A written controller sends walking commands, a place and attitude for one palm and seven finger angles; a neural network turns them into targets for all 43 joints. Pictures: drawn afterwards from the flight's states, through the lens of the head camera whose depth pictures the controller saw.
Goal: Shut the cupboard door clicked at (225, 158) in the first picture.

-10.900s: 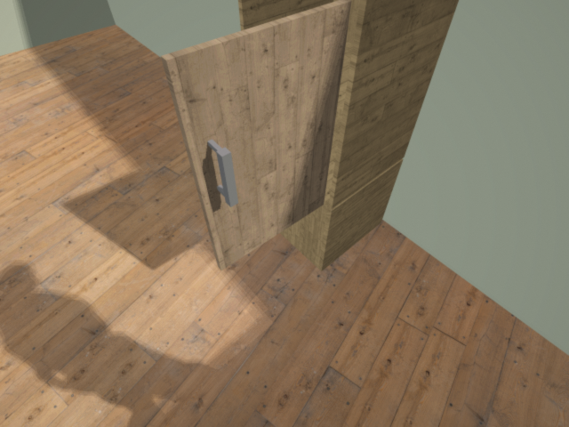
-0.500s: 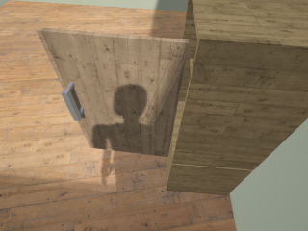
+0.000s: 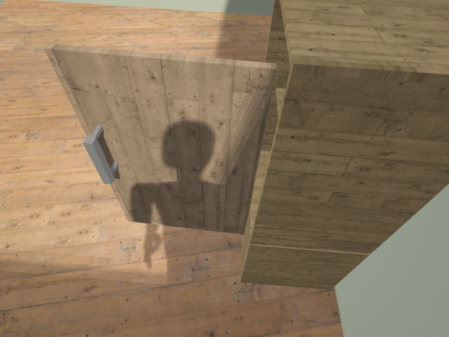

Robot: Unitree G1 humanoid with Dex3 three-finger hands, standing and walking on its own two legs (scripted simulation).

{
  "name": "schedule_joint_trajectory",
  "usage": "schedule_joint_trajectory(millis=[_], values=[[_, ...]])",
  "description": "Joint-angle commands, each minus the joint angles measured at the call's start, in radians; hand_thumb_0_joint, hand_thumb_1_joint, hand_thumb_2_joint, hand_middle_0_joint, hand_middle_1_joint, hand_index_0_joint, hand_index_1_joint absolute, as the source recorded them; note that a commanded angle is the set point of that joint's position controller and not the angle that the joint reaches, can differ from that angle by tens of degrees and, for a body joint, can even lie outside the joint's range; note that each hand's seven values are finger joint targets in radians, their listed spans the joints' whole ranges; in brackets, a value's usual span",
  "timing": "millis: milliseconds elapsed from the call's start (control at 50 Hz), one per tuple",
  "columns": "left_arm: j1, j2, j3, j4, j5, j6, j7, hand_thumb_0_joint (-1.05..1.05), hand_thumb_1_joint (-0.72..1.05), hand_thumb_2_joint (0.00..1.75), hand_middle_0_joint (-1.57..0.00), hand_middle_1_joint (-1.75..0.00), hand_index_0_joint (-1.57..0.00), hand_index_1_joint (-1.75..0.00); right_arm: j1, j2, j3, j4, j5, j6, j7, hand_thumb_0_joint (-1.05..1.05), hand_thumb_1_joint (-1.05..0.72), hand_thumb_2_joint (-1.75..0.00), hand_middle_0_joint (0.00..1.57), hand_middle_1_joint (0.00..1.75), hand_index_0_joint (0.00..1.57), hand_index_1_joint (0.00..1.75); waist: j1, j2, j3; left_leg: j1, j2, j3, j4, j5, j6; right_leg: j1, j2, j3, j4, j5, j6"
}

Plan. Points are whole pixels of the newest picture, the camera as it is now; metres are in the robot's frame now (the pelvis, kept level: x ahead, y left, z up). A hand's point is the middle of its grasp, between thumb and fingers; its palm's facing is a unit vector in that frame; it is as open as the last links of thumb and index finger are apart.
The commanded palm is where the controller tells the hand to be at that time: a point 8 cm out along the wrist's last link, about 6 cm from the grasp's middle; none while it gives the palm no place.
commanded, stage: look again from close up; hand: left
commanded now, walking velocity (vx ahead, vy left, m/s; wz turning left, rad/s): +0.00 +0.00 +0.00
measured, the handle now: (103, 155) +0.47 +0.30 +0.01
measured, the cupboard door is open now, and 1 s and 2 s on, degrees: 88 88 88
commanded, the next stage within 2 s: shuffle to correct the standing spot in 0.54 s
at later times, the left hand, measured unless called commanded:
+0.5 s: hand out of the picture +0.00 +0.23 -0.18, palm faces -0.01 -0.97 -0.25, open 7.4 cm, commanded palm none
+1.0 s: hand out of the picture -0.06 +0.27 -0.19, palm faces -0.03 -0.97 -0.23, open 7.4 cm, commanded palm none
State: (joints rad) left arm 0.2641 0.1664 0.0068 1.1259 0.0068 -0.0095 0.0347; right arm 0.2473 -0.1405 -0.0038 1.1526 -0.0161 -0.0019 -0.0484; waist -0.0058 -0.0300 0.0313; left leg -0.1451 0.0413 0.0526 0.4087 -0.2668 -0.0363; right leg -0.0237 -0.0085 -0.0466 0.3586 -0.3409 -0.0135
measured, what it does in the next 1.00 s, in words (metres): shifts its weight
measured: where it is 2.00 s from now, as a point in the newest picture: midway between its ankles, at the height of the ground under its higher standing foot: outside the picture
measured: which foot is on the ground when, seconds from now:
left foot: down 0.00-1.00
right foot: down 0.00-0.94, up 0.96-1.00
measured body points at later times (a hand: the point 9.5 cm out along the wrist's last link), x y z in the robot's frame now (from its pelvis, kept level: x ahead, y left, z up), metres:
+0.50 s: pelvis -0.04 +0.04 -0.01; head -0.03 +0.04 +0.44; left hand +0.00 +0.28 -0.16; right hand +0.04 -0.20 -0.16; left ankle -0.03 +0.14 -0.74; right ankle -0.10 -0.10 -0.74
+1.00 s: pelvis -0.04 +0.07 -0.01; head -0.02 +0.08 +0.43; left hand -0.05 +0.32 -0.17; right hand -0.05 -0.18 -0.16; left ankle -0.03 +0.14 -0.74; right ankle -0.10 -0.08 -0.72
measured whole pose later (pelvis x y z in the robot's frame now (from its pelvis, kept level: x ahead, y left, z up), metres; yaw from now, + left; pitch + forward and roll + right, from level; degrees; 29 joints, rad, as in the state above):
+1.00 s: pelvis -0.04 +0.07 -0.01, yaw -3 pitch -1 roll +0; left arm 0.34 0.20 0.02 1.04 0.03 0.05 0.03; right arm 0.31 -0.22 -0.01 1.02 -0.03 0.02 -0.01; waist 0.01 -0.02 0.05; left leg -0.27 -0.02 0.15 0.59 -0.32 0.08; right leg -0.27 -0.09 -0.01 0.79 -0.50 0.01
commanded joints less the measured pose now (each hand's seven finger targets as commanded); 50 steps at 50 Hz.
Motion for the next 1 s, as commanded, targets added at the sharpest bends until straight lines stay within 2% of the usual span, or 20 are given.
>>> schedule_joint_trajectory(millis=[0, 20, 60, 100, 140, 180, 260, 340, 540, 620, 680, 740, 780, 820, 860, 880, 900, 920, 940, 980], values=[[0.085, 0.152, 0.019, -0.101, 0.01, -0.017, 0.018, 0.0, 0.9, 0.9, -0.2, -0.3, -0.2, -0.3, 0.042, -0.155, -0.04, -0.137, -0.009, -0.029, 0.011, 0.0, -0.9, -0.9, 0.2, 0.3, 0.2, 0.3, 0.009, 0.154, 0.027, 0.019, 0.066, -0.059, 0.082, 0.44, 0.044, -0.147, -0.101, 0.076, 0.069, 0.366, -0.019], [0.084, 0.127, 0.016, -0.091, 0.009, -0.023, 0.02, 0.0, 0.9, 0.9, -0.2, -0.3, -0.2, -0.3, 0.032, -0.124, -0.035, -0.131, -0.012, -0.025, 0.011, 0.0, -0.9, -0.9, 0.2, 0.3, 0.2, 0.3, 0.008, 0.153, -0.04, 0.036, 0.061, -0.055, 0.114, 0.457, 0.054, -0.122, -0.105, 0.082, 0.069, 0.46, -0.033], [0.106, 0.143, 0.02, -0.105, 0.009, -0.03, 0.023, 0.0, 0.9, 0.9, -0.2, -0.3, -0.2, -0.3, 0.032, -0.125, -0.035, -0.164, -0.005, -0.02, 0.014, 0.0, -0.9, -0.9, 0.2, 0.3, 0.2, 0.3, 0.011, 0.039, -0.097, -0.009, 0.044, -0.045, 0.16, 0.349, 0.055, -0.071, -0.132, 0.093, 0.091, 0.658, -0.032], [0.11, 0.149, 0.02, -0.113, 0.011, -0.032, 0.027, 0.0, 0.9, 0.9, -0.2, -0.3, -0.2, -0.3, 0.019, -0.131, -0.032, -0.194, -0.005, -0.014, 0.019, 0.0, -0.9, -0.9, 0.2, 0.3, 0.2, 0.3, 0.014, -0.127, -0.093, -0.091, 0.023, -0.025, 0.175, 0.228, 0.053, -0.016, -0.152, 0.1, 0.126, 0.846, -0.029], [0.105, 0.155, 0.026, -0.128, 0.011, -0.026, 0.031, 0.0, 0.9, 0.9, -0.2, -0.3, -0.2, -0.3, 0.013, -0.135, -0.036, -0.202, -0.003, -0.009, 0.018, 0.0, -0.9, -0.9, 0.2, 0.3, 0.2, 0.3, 0.01, -0.147, -0.071, -0.132, 0.013, -0.016, 0.174, 0.174, 0.052, -0.009, -0.156, 0.096, 0.151, 0.878, -0.031], [0.106, 0.157, 0.02, -0.149, 0.016, -0.017, 0.031, 0.0, 0.9, 0.9, -0.2, -0.3, -0.2, -0.3, 0.028, -0.139, -0.033, -0.201, -0.005, -0.008, 0.018, 0.0, -0.9, -0.9, 0.2, 0.3, 0.2, 0.3, 0.007, -0.041, -0.067, -0.072, 0.024, -0.009, 0.164, 0.322, 0.057, -0.06, -0.136, 0.087, 0.183, 0.807, -0.028], [0.085, 0.156, 0.024, -0.166, 0.013, -0.001, 0.03, 0.0, 0.9, 0.9, -0.2, -0.3, -0.2, -0.3, 0.015, -0.174, -0.044, -0.197, -0.003, 0.0, 0.014, 0.0, -0.9, -0.9, 0.2, 0.3, 0.2, 0.3, 0.002, 0.096, -0.034, 0.004, 0.076, -0.058, 0.152, 0.483, 0.072, -0.18, -0.086, 0.054, 0.173, 0.42, -0.014], [0.081, 0.157, 0.019, -0.175, 0.013, 0.004, 0.024, 0.0, 0.9, 0.9, -0.2, -0.3, -0.2, -0.3, -0.018, -0.19, -0.041, -0.21, -0.002, 0.001, 0.02, 0.0, -0.9, -0.9, 0.2, 0.3, 0.2, 0.3, 0.009, 0.047, -0.016, -0.013, 0.078, -0.068, 0.127, 0.416, 0.079, -0.193, -0.078, 0.054, 0.155, 0.31, -0.006], [0.057, 0.166, 0.011, -0.169, 0.015, 0.014, 0.01, 0.0, 0.9, 0.9, -0.2, -0.3, -0.2, -0.3, -0.058, -0.197, -0.031, -0.208, 0.001, 0.005, 0.034, 0.0, -0.9, -0.9, 0.2, 0.3, 0.2, 0.3, 0.015, 0.051, 0.046, -0.083, 0.069, -0.095, -0.014, 0.064, 0.08, -0.228, -0.076, 0.061, 0.088, 0.069, 0.006], [0.07, 0.164, 0.009, -0.156, 0.015, 0.011, 0.007, 0.0, 0.9, 0.9, -0.2, -0.3, -0.2, -0.3, -0.047, -0.196, -0.028, -0.191, 0.003, 0.001, 0.035, 0.0, -0.9, -0.9, 0.2, 0.3, 0.2, 0.3, 0.015, 0.048, 0.017, -0.066, 0.069, -0.096, -0.032, 0.06, 0.08, -0.217, -0.081, 0.064, 0.078, 0.089, 0.007], [0.076, 0.175, 0.015, -0.153, 0.019, 0.013, 0.005, 0.0, 0.9, 0.9, -0.2, -0.3, -0.2, -0.3, -0.021, -0.197, -0.028, -0.183, 0.002, 0.009, 0.039, 0.0, -0.9, -0.9, 0.2, 0.3, 0.2, 0.3, 0.018, 0.047, 0.016, -0.08, 0.054, -0.084, -0.032, -0.047, 0.079, -0.216, -0.091, 0.071, 0.067, -0.001, -0.004], [0.086, 0.196, 0.026, -0.147, 0.02, 0.016, 0.004, 0.0, 0.9, 0.9, -0.2, -0.3, -0.2, -0.3, -0.017, -0.184, -0.027, -0.186, 0.0, 0.018, 0.044, 0.0, -0.9, -0.9, 0.2, 0.3, 0.2, 0.3, 0.022, -0.014, 0.063, -0.136, 0.013, -0.052, 0.029, -0.133, 0.067, -0.252, -0.139, 0.142, 0.009, -0.13, -0.03], [0.093, 0.228, 0.038, -0.147, 0.02, 0.018, 0.005, 0.0, 0.9, 0.9, -0.2, -0.3, -0.2, -0.3, -0.008, -0.166, -0.027, -0.189, -0.002, 0.026, 0.049, 0.0, -0.9, -0.9, 0.2, 0.3, 0.2, 0.3, 0.022, -0.102, 0.095, -0.169, -0.028, -0.004, 0.13, -0.141, 0.051, -0.275, -0.205, 0.224, -0.062, -0.216, -0.066], [0.074, 0.244, 0.052, -0.157, 0.018, 0.02, 0.009, 0.0, 0.9, 0.9, -0.2, -0.3, -0.2, -0.3, 0.013, -0.152, -0.032, -0.19, -0.005, 0.028, 0.048, 0.0, -0.9, -0.9, 0.2, 0.3, 0.2, 0.3, 0.013, -0.148, 0.106, -0.169, -0.028, 0.023, 0.235, -0.118, 0.038, -0.314, -0.276, 0.286, -0.097, -0.209, -0.107], [0.041, 0.24, 0.055, -0.167, 0.02, 0.019, 0.009, 0.0, 0.9, 0.9, -0.2, -0.3, -0.2, -0.3, 0.064, -0.145, -0.03, -0.182, -0.003, 0.02, 0.05, 0.0, -0.9, -0.9, 0.2, 0.3, 0.2, 0.3, -0.014, -0.112, 0.093, -0.095, -0.023, 0.021, 0.154, -0.095, 0.04, -0.341, -0.253, 0.224, -0.012, -0.105, -0.092], [0.035, 0.226, 0.054, -0.175, 0.02, 0.021, 0.004, 0.0, 0.9, 0.9, -0.2, -0.3, -0.2, -0.3, 0.103, -0.157, -0.03, -0.173, -0.001, 0.013, 0.05, 0.0, -0.9, -0.9, 0.2, 0.3, 0.2, 0.3, -0.023, -0.044, 0.067, -0.043, -0.014, 0.005, 0.094, -0.055, 0.052, -0.336, -0.195, 0.154, 0.08, -0.065, -0.066], [0.039, 0.194, 0.049, -0.181, 0.018, 0.024, 0.001, 0.0, 0.9, 0.9, -0.2, -0.3, -0.2, -0.3, 0.137, -0.193, -0.035, -0.164, -0.004, 0.006, 0.047, 0.0, -0.9, -0.9, 0.2, 0.3, 0.2, 0.3, -0.031, 0.099, 0.054, 0.012, 0.057, -0.092, 0.019, -0.017, 0.085, -0.392, -0.115, 0.068, 0.217, -0.081, -0.031], [0.055, 0.148, 0.043, -0.185, 0.018, 0.026, -0.001, 0.0, 0.9, 0.9, -0.2, -0.3, -0.2, -0.3, 0.181, -0.246, -0.045, -0.156, -0.011, 0.004, 0.041, 0.0, -0.9, -0.9, 0.2, 0.3, 0.2, 0.3, -0.035, 0.269, 0.029, 0.066, 0.186, -0.262, -0.096, -0.043, 0.146, -0.466, -0.031, -0.058, 0.404, -0.177, 0.008], [0.023, 0.13, 0.031, -0.193, 0.024, 0.029, 0.002, 0.0, 0.9, 0.9, -0.2, -0.3, -0.2, -0.3, 0.209, -0.252, -0.048, -0.147, -0.009, 0.004, 0.036, 0.0, -0.9, -0.9, 0.2, 0.3, 0.2, 0.3, -0.048, 0.31, 0.061, 0.054, 0.24, -0.348, -0.198, -0.09, 0.203, -0.529, -0.023, -0.052, 0.581, -0.272, 0.017], [-0.008, 0.124, 0.028, -0.198, 0.024, 0.02, -0.003, 0.0, 0.9, 0.9, -0.2, -0.3, -0.2, -0.3, 0.183, -0.222, -0.032, -0.155, -0.005, -0.003, 0.029, 0.0, -0.9, -0.9, 0.2, 0.3, 0.2, 0.3, -0.028, 0.186, 0.078, 0.033, 0.262, -0.367, -0.187, 0.057, 0.26, -0.585, -0.078, -0.001, 0.744, -0.227, 0.005]])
